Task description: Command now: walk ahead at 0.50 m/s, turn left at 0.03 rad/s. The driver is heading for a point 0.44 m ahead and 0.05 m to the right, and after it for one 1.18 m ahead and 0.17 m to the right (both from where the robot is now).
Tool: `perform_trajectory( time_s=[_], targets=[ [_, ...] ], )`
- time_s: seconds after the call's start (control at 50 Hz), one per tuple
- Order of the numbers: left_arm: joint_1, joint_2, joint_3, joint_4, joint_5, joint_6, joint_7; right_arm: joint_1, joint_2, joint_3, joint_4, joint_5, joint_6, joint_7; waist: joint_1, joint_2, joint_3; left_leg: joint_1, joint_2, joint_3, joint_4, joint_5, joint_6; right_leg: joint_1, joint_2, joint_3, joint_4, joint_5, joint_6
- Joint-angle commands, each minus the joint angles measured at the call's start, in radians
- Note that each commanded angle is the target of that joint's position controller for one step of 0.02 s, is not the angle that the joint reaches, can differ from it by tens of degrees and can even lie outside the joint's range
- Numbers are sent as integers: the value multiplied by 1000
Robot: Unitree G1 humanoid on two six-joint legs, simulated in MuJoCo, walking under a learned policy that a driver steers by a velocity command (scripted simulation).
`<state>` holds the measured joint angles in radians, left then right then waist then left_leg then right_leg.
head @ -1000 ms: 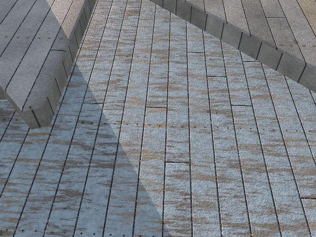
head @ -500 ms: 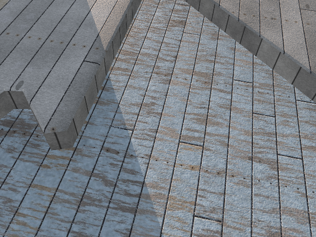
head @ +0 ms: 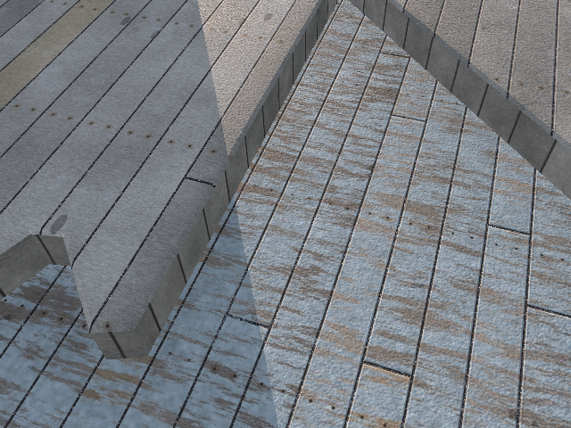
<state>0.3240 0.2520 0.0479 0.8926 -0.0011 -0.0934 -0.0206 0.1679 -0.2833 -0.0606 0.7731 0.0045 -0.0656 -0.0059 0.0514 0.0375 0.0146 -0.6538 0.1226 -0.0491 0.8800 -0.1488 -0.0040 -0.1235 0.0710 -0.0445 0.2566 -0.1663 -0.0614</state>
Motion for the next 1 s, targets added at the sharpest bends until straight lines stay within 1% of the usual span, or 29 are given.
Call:
perform_trajectory(
  time_s=[0.02, 0.08, 0.14, 0.18, 0.22, 0.24, 0.26, 0.28, 0.3, 0.32, 0.34, 0.38, 0.42, 0.44, 0.54, 0.58, 0.66, 0.72, 0.74, 0.76, 0.78, 0.8, 0.82, 0.84, 0.86, 0.88, 0.9, 0.94, 1.0],
  targets=[
    [-27, 172, 37, -57, -10, -10, 12, -65, -30, -1, -70, 0, -15, 6, -6, -92, 4, 28, -11, 25, -178, 177, -7, -18, -237, 124, -124, 274, -142],
    [34, 183, 39, -27, -17, -1, 13, -156, -29, 5, -97, 9, -20, 17, 30, -94, 23, 47, -37, 40, -287, 234, -2, 34, -255, 120, -113, 223, -137],
    [69, 185, 40, -3, -20, 16, 15, -222, -42, 4, -130, 15, -28, 34, 37, -105, 47, 14, -53, 38, -350, 171, 25, 137, -303, 142, -67, 252, -129],
    [60, 202, 46, 2, -21, 27, 21, -205, -65, -2, -134, 12, -34, 44, 9, -119, 33, 56, -67, 42, -380, 102, 52, 188, -327, 150, -14, 341, -111],
    [30, 207, 45, -1, -23, 35, 25, -51, -113, -28, -94, 6, -38, 39, -87, -121, -62, 309, -117, 84, -427, 87, 93, 165, -286, 118, 170, 603, -78],
    [21, 178, 32, -15, -13, 35, 26, 122, -167, -52, -51, -3, -39, 29, -162, -96, -183, 590, -62, 33, -389, 126, 134, 32, -234, 90, 379, 543, -47],
    [93, 83, 1, -48, 0, 19, 21, 263, -270, -77, -34, -28, -34, 18, -170, 93, -349, 1002, 205, -330, -377, 87, 256, -343, -103, 29, 767, 144, 18],
    [126, 70, -7, -32, -16, -1, 16, 292, -224, -65, -19, -15, -25, 20, -169, 230, -450, 1092, 319, -649, -521, -59, 339, -541, -24, 130, 974, -423, 33],
    [49, 177, 23, -43, -46, -10, 12, 238, -160, -44, -25, -7, -23, 17, -178, 127, -290, 971, 281, -538, -557, -160, 285, -636, -86, 180, 1053, -392, 23],
    [-22, 182, 26, -65, -51, -11, 12, 172, -127, -33, -33, -5, -23, 14, -155, 88, -175, 829, 242, -393, -585, -157, 241, -650, -137, 150, 1031, -300, 17],
    [-53, 167, 28, -70, -42, -3, 16, 105, -97, -23, -32, -7, -26, 16, -121, 42, -91, 687, 199, -294, -633, -115, 218, -615, -171, 135, 973, -227, 23],
    [-10, 133, 32, -57, -29, 27, 22, 38, -70, -17, -29, -18, -43, 23, -61, 72, -32, 522, 155, -163, -704, -14, 199, -505, -213, 146, 909, -138, 36],
    [0, 102, 32, -55, -29, 53, 26, 19, -68, -21, -11, -22, -54, 22, -39, 46, -10, 465, 132, -65, -753, 47, 196, -495, -215, 148, 895, -82, 46],
    [-11, 91, 32, -70, -29, 59, 28, 20, -92, -27, -1, -26, -59, 19, -29, 61, -1, 452, 148, -34, -765, 88, 205, -516, -218, 155, 869, -42, 55],
    [-137, 80, 32, -117, -16, 49, 6, 57, -104, -30, 32, -23, -53, -3, -65, 10, 30, 514, 88, 161, -763, 226, 160, -549, -191, 115, 592, 216, 59],
    [-215, 54, 20, -150, -13, 47, -8, 87, -134, -37, 47, -17, -47, -9, -96, 6, 46, 548, 116, 181, -770, 208, 163, -541, -189, 75, 498, 259, 51],
    [-314, 58, 15, -218, -16, 48, -32, 145, -160, -49, 77, 2, -17, -12, -127, -6, 80, 713, 172, 209, -712, 277, 156, -607, -174, 34, 402, 165, 20],
    [-284, 90, 31, -245, -18, 52, -44, 125, -192, -60, 73, 13, 7, -19, -80, 38, 33, 780, 181, 253, -562, 667, 122, -502, -106, -43, 382, 17, -29],
    [-220, 115, 45, -238, -20, 55, -44, 116, -205, -64, 69, 15, 15, -23, -40, 58, -12, 778, 174, 265, -453, 831, 110, -404, -65, -73, 386, -34, -51],
    [-89, 155, 70, -209, -24, 55, -39, 99, -211, -63, 65, 17, 24, -26, 38, 51, -81, 737, 146, 288, -273, 893, 86, -229, -18, -91, 337, -15, -82],
    [78, 225, 106, -168, -23, 60, -22, 97, -199, -56, 56, 13, 21, -30, 119, 0, -169, 556, 106, 296, -17, 718, 41, 63, -29, -8, 281, 42, -128],
    [113, 346, 132, -158, -28, 64, -3, 168, -64, -16, 4, -24, -3, -19, 42, -257, -240, 105, -54, 270, 353, -93, -24, 416, -283, 482, 245, -22, -281],
    [121, 322, 114, -196, -19, 48, -9, 143, -70, -3, -14, -2, -51, -2, 47, -228, -398, -83, -171, 17, 532, -472, -26, 555, -416, 900, 77, -110, -398],
    [103, 237, 89, -186, -10, 37, -12, 37, -138, -22, -33, 41, -76, 12, 81, -134, -302, -181, -104, -42, 545, -386, 1, 509, -391, 751, 49, -66, -325],
    [55, 196, 77, -185, -15, 30, -11, 18, -128, -17, -32, 43, -87, 14, 49, -95, -198, -172, -54, -28, 463, -295, 23, 365, -354, 594, 55, 6, -279],
    [-20, 162, 66, -198, -15, 29, -9, 15, -125, -20, -18, 19, -86, 6, 5, -40, -130, -109, -11, -18, 373, -231, 22, 214, -313, 479, 52, 109, -240],
    [-71, 127, 52, -213, -3, 28, -7, 28, -131, -28, -9, 4, -75, 2, -30, -55, -93, -33, 15, -18, 318, -185, 17, 92, -288, 414, 22, 195, -228],
    [-94, 128, 49, -217, 5, 21, -2, 70, -115, -29, 2, 0, -47, 5, -68, -85, -82, 52, 26, -10, 259, -155, -3, -22, -265, 349, -19, 300, -233],
    [-54, 159, 55, -193, -3, 12, 13, 7, -78, -18, -16, -10, -26, 0, -57, -79, -37, 19, 23, 13, 107, -30, -37, -72, -237, 253, -62, 355, -214]
  ],
)
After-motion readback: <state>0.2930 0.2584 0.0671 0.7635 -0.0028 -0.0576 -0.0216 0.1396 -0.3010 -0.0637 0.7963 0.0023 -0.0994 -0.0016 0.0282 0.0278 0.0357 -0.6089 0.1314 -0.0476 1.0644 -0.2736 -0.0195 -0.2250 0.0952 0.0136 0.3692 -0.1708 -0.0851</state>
